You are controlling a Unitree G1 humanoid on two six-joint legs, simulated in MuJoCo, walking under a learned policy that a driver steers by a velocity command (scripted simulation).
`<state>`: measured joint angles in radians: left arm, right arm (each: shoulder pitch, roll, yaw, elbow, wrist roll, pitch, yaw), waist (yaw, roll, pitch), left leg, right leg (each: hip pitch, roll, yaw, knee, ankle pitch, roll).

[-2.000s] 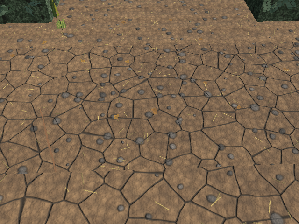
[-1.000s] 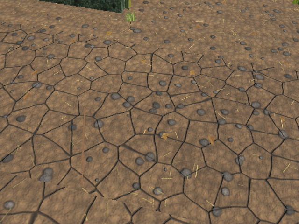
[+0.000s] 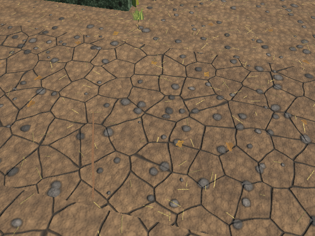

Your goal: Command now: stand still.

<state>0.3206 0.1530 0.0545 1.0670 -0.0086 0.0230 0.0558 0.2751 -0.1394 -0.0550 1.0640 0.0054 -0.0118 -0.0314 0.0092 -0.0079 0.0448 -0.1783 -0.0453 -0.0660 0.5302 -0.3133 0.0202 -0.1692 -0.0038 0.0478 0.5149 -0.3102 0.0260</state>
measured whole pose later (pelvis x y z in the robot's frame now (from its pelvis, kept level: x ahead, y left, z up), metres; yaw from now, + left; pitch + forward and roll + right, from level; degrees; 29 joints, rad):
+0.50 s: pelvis +0.09 -0.07 -0.01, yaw +0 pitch +1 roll +1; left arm 0.40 0.17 0.05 1.03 -0.01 -0.10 -0.01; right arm 0.34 -0.22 -0.07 1.02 0.04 -0.08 -0.02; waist 0.02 0.04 -0.04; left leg -0.49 0.00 -0.04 1.19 -0.37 0.06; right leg -0.27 0.02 -0.02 0.60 -0.36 -0.05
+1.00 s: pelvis +0.35 -0.03 +0.00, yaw +0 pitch +1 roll +1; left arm 0.36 0.22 0.05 1.03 -0.02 -0.08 0.01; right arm 0.13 -0.22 -0.04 0.87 0.01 -0.10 0.07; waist 0.02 -0.02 0.03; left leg -0.35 -0.07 0.06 0.49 -0.17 0.08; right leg -0.40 -0.01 0.08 1.27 -0.37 -0.05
